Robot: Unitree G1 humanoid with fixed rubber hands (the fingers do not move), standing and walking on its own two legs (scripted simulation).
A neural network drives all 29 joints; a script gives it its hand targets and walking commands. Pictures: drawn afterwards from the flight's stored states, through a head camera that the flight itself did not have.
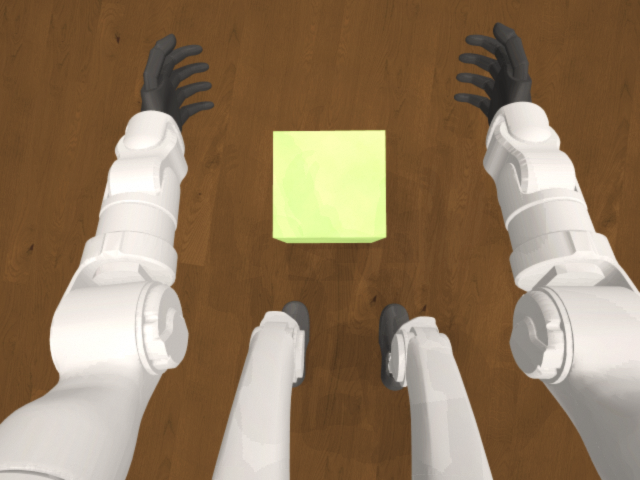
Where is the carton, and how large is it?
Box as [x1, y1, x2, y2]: [273, 130, 385, 242]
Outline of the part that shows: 384,130 273,131 273,237 286,242 371,242 385,237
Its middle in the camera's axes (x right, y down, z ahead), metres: +0.02 -0.10 +0.84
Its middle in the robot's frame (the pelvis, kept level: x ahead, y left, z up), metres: +0.48 +0.04 -0.51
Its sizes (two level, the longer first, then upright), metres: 0.210 0.200 0.250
